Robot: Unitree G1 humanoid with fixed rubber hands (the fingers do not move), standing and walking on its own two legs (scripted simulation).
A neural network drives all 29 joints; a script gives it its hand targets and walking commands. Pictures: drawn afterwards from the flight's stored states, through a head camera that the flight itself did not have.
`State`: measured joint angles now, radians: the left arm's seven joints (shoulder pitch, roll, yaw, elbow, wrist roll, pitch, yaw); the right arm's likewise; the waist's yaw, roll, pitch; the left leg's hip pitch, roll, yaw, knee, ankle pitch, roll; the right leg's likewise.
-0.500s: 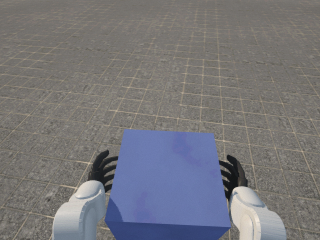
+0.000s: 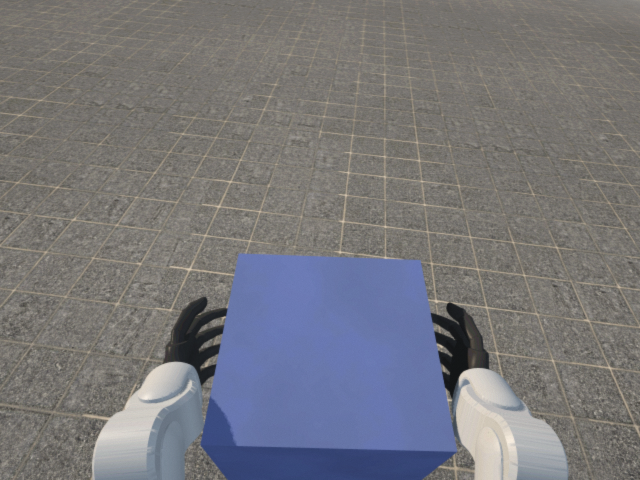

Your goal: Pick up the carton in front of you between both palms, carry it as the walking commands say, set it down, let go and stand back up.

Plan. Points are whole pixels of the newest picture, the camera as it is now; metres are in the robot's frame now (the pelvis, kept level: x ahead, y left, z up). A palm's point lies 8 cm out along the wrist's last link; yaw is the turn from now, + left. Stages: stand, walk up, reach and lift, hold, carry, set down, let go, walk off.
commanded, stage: carry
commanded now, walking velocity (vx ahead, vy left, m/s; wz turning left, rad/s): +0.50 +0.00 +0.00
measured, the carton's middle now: (324, 383) +0.25 +0.00 +0.02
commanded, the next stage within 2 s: none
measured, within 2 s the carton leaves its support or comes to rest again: neither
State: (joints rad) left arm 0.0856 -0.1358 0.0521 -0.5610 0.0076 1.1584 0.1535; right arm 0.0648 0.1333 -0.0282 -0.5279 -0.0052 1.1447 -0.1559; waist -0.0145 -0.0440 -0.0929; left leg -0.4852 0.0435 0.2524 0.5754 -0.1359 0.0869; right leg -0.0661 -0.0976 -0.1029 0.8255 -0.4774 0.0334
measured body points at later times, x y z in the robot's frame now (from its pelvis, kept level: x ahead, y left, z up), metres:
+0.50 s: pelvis +0.34 -0.03 +0.00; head +0.33 -0.03 +0.45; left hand +0.57 +0.13 +0.08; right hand +0.58 -0.17 +0.08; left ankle +0.12 +0.08 -0.70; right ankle +0.46 -0.11 -0.72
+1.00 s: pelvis +0.68 +0.00 +0.00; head +0.67 +0.00 +0.45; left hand +0.91 +0.15 +0.09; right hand +0.92 -0.15 +0.09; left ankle +0.82 +0.09 -0.72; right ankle +0.47 -0.11 -0.71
